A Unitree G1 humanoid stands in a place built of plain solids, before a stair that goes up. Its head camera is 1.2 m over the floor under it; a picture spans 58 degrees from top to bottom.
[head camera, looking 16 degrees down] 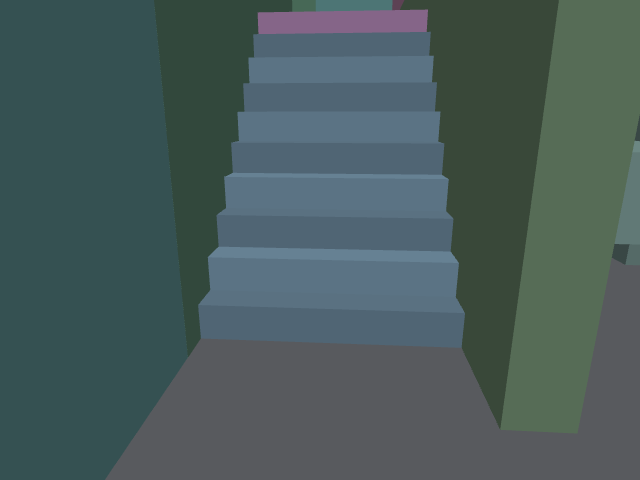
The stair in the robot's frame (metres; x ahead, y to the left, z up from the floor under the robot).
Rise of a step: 0.20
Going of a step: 0.21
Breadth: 1.43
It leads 4 degrees to the right of straight ahead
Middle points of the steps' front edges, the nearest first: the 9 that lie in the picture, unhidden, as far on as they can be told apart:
2.13 -0.05 0.21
2.34 -0.06 0.41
2.55 -0.08 0.62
2.76 -0.09 0.82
2.97 -0.11 1.03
3.19 -0.12 1.23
3.40 -0.14 1.44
3.61 -0.15 1.64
3.82 -0.17 1.85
